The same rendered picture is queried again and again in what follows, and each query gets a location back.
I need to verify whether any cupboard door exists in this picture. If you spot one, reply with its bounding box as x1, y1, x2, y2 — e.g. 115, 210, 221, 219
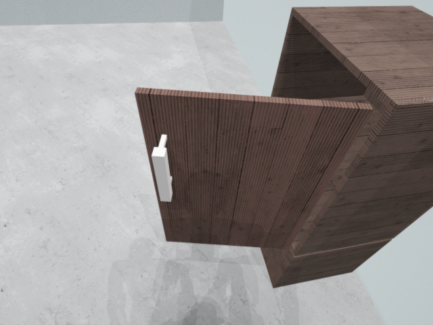
135, 87, 373, 249

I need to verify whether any handle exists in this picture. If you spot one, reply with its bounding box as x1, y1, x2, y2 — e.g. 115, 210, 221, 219
152, 135, 173, 202

